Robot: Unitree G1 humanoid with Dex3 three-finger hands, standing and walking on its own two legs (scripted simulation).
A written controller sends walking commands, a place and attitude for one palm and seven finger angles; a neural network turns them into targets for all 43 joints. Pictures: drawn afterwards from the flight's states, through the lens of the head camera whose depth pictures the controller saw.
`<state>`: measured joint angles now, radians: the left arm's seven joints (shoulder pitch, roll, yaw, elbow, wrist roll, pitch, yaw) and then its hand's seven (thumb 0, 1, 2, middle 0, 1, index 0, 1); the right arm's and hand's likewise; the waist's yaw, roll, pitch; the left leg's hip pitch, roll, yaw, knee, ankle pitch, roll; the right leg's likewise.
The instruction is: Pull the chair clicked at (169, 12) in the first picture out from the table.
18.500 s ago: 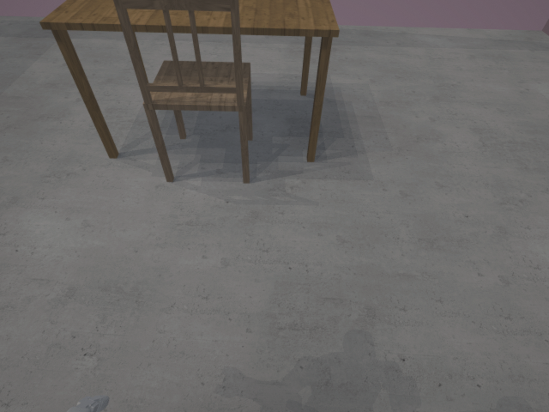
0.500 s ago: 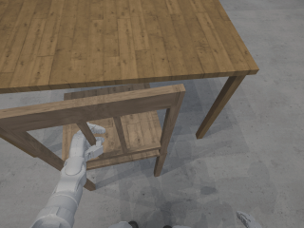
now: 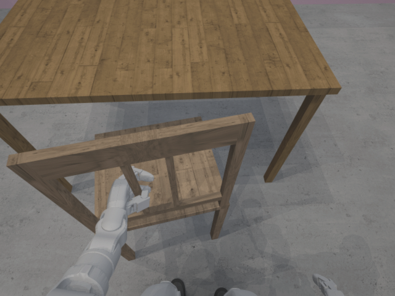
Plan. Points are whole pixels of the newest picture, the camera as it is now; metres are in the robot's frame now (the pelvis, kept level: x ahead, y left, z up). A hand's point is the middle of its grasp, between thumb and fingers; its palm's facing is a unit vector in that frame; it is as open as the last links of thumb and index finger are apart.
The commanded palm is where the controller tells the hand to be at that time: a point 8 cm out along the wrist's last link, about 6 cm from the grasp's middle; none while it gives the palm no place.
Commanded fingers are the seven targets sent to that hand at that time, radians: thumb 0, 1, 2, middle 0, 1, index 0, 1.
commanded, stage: step backward, pulling the chair out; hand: left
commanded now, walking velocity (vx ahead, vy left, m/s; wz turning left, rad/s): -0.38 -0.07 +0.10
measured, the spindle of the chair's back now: (137, 190) +0.35 +0.15 -0.08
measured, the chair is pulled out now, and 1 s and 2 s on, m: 0.15 0.22 0.39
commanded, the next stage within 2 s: none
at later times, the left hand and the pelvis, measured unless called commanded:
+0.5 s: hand (144, 211) +0.30 +0.13 -0.07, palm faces -0.01 -0.99 -0.16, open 5.0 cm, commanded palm +0.27 +0.18 -0.06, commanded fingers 0.00 0.90 0.90 -0.50 -1.45 -0.50 -1.45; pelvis -0.04 +0.02 +0.00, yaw +4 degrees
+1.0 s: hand (139, 233) +0.25 +0.13 -0.07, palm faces -0.04 -0.98 -0.17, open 5.0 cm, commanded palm +0.23 +0.18 -0.07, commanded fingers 0.00 0.90 0.90 -0.50 -1.45 -0.50 -1.45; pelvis -0.08 +0.02 -0.01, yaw +2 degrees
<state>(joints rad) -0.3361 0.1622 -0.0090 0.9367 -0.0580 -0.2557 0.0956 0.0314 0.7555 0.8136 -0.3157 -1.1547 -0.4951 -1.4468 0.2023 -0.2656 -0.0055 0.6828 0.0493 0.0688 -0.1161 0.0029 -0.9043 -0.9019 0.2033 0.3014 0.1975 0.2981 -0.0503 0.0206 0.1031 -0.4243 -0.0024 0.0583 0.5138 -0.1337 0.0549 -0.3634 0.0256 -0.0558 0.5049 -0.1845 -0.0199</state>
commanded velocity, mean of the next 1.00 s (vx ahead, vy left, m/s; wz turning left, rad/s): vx -0.38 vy -0.06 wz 0.06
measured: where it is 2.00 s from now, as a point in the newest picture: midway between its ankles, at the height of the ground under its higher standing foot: outside the picture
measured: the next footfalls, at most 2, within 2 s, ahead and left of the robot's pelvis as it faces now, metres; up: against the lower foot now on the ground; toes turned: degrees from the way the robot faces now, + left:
left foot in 0.48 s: -0.03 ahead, +0.18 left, +0.00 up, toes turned +2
right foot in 1.06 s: -0.01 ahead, -0.11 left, +0.00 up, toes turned +0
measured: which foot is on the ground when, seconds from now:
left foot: down 0.00-0.24, up 0.26-0.46, down 0.48-1.00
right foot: down 0.00-0.92, up 0.94-1.00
